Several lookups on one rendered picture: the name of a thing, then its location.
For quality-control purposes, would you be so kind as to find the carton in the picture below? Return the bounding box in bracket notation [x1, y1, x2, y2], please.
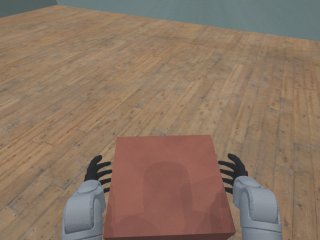
[103, 134, 236, 240]

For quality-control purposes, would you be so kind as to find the right robot hand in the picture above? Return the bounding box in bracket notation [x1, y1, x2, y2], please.
[218, 153, 248, 194]

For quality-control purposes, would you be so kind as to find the left robot hand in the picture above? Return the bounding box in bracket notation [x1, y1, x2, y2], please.
[84, 155, 112, 193]

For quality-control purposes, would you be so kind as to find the right robot forearm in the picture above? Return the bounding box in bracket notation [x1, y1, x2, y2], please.
[232, 175, 283, 240]

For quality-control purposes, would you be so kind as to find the left robot forearm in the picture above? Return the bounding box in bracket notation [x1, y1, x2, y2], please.
[61, 179, 106, 240]

